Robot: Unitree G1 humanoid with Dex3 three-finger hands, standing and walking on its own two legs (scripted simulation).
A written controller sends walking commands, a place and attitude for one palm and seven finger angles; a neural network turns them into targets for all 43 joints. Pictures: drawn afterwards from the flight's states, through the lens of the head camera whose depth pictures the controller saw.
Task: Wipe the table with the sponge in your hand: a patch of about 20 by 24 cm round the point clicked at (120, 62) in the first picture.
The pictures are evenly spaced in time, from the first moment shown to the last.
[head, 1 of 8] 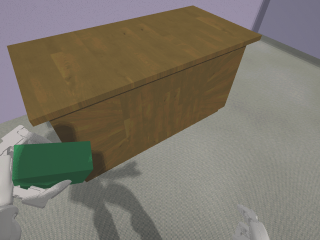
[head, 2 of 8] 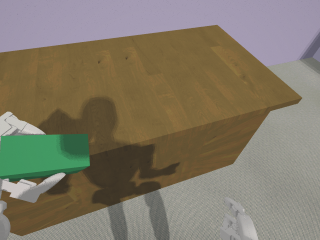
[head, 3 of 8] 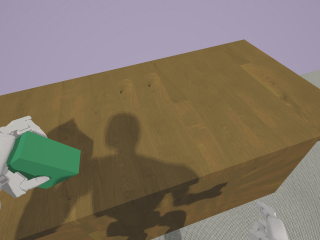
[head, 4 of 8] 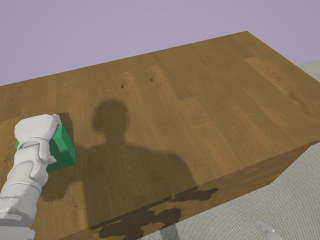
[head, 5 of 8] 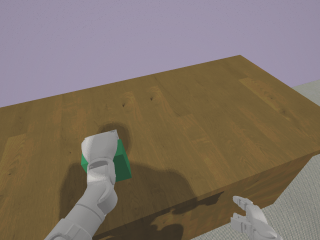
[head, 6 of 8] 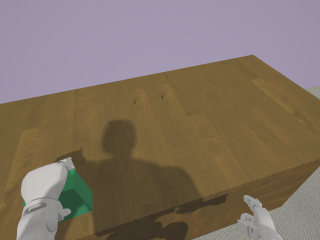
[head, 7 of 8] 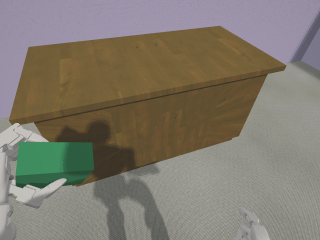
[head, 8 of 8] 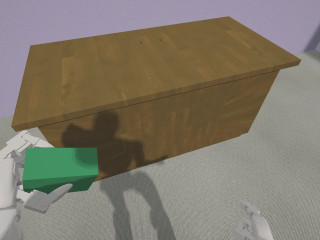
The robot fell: no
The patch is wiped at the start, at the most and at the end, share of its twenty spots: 0.00 1.00 1.00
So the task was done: yes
